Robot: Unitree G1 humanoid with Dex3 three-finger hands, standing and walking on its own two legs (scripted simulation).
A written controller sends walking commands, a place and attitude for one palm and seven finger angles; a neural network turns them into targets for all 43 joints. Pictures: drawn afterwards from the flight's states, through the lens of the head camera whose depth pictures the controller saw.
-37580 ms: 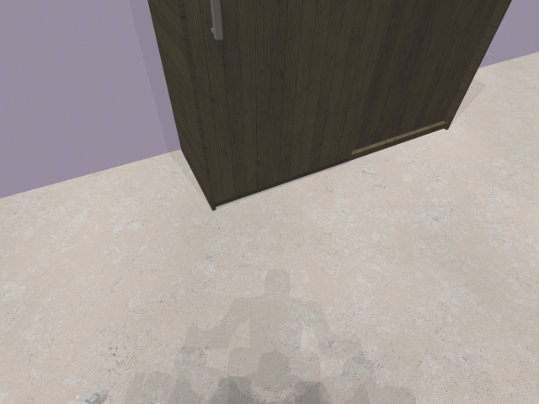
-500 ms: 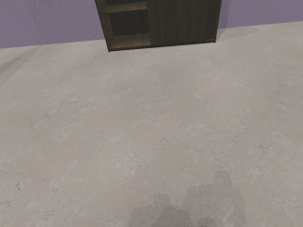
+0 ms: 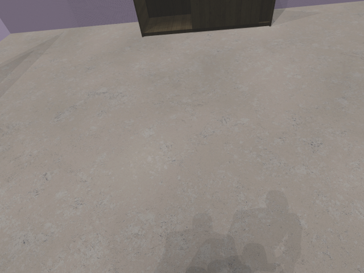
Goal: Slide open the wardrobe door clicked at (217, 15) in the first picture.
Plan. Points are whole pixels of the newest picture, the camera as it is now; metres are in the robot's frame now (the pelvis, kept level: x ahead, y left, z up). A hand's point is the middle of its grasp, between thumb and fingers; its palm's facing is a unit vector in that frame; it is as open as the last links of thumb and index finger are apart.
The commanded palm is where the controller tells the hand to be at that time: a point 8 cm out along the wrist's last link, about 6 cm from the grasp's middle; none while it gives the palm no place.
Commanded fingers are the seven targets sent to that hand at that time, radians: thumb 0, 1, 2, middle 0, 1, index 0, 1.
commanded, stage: relax the arm and regain balance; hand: left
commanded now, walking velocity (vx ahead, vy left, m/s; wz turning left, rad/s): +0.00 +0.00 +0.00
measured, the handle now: out of the picture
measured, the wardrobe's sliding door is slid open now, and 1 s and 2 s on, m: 0.67 0.67 0.67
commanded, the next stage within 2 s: step back with the hand held close in 0.78 s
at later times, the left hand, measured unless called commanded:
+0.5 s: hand out of the picture -0.10 +0.22 -0.17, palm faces +0.06 -0.95 -0.31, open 16.6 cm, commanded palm none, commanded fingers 0.00 -0.50 0.30 -0.15 -0.30 -0.15 -0.30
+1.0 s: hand out of the picture -0.05 +0.28 -0.09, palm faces +0.15 -0.90 -0.41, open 15.8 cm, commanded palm +0.04 +0.31 +0.18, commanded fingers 0.00 0.90 0.90 -0.20 -0.30 -0.20 -0.30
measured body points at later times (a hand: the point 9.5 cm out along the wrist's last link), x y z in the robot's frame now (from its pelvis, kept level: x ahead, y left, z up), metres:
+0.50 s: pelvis -0.07 +0.01 -0.01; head -0.08 -0.02 +0.44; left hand -0.11 +0.27 -0.14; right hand -0.16 -0.18 -0.18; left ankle -0.05 +0.16 -0.74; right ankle -0.03 -0.07 -0.73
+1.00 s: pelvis -0.10 +0.03 +0.00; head -0.07 +0.03 +0.44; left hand -0.06 +0.32 -0.06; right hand -0.07 -0.19 -0.15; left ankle -0.13 +0.17 -0.74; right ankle -0.03 -0.07 -0.74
